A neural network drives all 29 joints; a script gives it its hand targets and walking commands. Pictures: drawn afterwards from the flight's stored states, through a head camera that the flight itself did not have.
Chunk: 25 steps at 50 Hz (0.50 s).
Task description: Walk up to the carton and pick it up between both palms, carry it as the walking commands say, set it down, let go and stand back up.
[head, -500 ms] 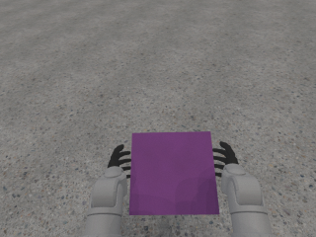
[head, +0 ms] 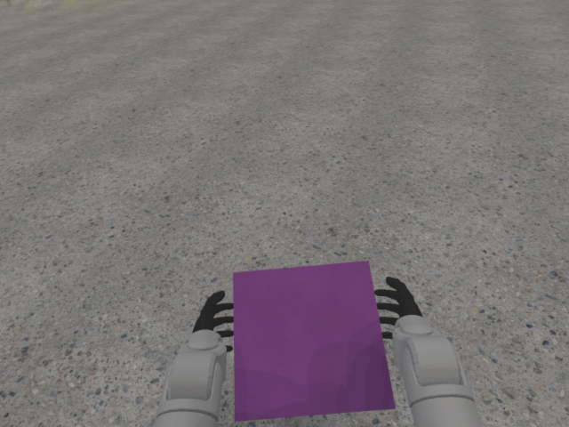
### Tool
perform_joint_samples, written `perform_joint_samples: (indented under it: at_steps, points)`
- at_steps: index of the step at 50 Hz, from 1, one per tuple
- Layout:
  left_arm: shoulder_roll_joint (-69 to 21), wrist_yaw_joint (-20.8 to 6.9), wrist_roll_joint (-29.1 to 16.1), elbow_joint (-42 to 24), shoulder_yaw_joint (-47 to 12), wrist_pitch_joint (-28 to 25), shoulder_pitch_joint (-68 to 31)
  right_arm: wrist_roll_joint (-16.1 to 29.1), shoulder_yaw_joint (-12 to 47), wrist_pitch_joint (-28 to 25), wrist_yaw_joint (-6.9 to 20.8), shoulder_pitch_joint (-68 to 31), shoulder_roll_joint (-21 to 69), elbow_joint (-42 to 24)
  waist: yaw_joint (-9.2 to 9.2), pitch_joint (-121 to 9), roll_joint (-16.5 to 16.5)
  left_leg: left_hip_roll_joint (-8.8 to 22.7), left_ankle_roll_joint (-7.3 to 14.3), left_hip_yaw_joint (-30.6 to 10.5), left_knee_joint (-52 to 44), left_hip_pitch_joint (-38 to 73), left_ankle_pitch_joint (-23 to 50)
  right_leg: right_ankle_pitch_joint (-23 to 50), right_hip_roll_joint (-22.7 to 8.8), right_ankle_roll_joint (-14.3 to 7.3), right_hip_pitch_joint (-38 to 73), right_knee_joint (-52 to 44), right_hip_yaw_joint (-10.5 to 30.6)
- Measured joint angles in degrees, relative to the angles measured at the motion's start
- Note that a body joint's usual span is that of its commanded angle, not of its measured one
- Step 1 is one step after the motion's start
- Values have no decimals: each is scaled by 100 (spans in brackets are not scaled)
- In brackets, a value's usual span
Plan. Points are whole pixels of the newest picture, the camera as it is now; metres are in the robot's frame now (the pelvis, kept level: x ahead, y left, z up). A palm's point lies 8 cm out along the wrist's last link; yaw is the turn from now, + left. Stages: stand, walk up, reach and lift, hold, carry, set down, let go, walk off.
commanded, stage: set down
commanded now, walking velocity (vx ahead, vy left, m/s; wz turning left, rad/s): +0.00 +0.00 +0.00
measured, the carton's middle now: (306, 341) +0.31 +0.01 -0.09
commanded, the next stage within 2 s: none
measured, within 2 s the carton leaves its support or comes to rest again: neither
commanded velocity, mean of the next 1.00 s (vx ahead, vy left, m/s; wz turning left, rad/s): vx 0.00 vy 0.00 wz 0.00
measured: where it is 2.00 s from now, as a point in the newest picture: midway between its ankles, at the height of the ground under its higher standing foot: outside the picture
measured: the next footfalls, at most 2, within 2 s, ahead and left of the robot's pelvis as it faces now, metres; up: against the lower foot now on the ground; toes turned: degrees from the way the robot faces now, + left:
none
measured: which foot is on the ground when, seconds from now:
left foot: down 0.00-1.00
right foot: down 0.00-1.00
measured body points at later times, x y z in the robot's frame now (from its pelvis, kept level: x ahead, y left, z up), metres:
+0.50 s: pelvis -0.04 +0.06 -0.01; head -0.04 +0.05 +0.44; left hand +0.29 +0.18 -0.02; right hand +0.28 -0.12 -0.02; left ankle +0.02 +0.14 -0.74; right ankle +0.00 -0.09 -0.74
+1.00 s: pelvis -0.03 +0.02 -0.04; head +0.09 -0.01 +0.39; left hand +0.31 +0.14 -0.11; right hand +0.30 -0.15 -0.11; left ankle +0.02 +0.14 -0.74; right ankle +0.00 -0.09 -0.74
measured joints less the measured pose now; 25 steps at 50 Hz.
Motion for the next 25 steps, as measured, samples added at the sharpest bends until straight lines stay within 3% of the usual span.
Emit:
perform_joint_samples:
  at_steps: [3,7,13,19,25]
  points:
    - [4,-140,1,64,-51,27,224,-38,-58,-63,42,78,-11,288,-4,12,-1,-11,0,-83,-15,250,-205,66,58,34,222,-122,195]
    - [-24,-188,-104,418,196,22,-380,-216,-509,-189,150,-377,60,583,-185,275,2,3,-15,-108,161,227,-336,103,110,61,195,-6,267]
    - [-227,-8,416,1345,842,-508,-1327,-342,-896,-694,8,-944,204,1144,21,305,-153,34,107,252,157,145,-242,297,140,169,10,-4,626]
    - [-306,-172,785,2275,1626,-933,-1598,-983,-1820,-1223,790,-1599,216,2503,9,63,-52,-70,204,324,441,-147,-345,165,63,106,-266,257,684]
    - [-361,-85,572,2477,1677,-1382,-1764,-1206,-2077,-1759,978,-1954,1,2915,-73,586,265,-167,324,407,799,-593,-406,95,-5,97,-705,604,751]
